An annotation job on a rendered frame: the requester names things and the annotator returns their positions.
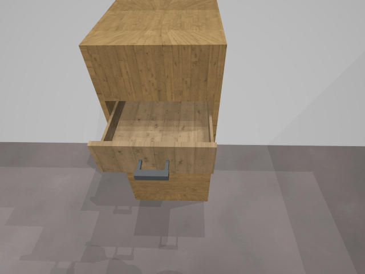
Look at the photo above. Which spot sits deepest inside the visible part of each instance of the handle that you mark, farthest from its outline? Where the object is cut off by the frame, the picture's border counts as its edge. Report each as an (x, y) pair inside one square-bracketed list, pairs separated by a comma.
[(151, 174)]

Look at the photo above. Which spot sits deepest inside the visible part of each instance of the drawer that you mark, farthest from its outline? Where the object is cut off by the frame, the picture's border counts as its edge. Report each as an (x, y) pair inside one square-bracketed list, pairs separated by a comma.
[(156, 131)]

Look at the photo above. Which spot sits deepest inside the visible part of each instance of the cabinet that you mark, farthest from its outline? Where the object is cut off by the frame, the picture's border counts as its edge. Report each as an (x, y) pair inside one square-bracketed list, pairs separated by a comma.
[(159, 50)]

